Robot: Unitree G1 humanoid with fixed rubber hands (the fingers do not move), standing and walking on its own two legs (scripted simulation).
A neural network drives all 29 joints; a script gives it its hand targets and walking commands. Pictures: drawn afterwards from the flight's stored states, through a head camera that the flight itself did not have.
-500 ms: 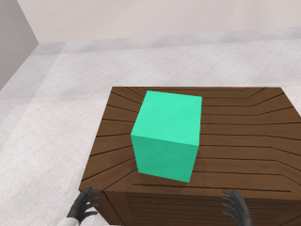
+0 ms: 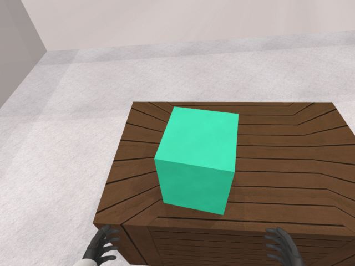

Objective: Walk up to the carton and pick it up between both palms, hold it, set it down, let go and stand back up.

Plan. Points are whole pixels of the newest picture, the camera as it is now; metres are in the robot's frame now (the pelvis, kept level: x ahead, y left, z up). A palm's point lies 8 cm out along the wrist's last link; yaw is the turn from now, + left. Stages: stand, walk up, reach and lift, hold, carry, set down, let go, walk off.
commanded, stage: let go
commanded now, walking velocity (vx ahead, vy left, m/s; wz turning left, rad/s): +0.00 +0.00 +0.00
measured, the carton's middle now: (198, 161) +0.45 -0.02 -0.08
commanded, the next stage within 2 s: stand in 0.06 s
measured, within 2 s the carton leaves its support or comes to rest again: neither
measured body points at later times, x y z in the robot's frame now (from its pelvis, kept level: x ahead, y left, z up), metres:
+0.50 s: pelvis +0.01 +0.02 +0.00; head +0.00 +0.03 +0.45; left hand +0.16 +0.32 -0.09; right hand +0.13 -0.29 -0.09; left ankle +0.01 +0.16 -0.74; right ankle +0.00 -0.10 -0.74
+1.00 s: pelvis +0.01 +0.01 +0.00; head -0.01 +0.01 +0.45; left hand +0.13 +0.33 -0.10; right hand +0.11 -0.29 -0.11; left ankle +0.01 +0.16 -0.74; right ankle +0.00 -0.10 -0.74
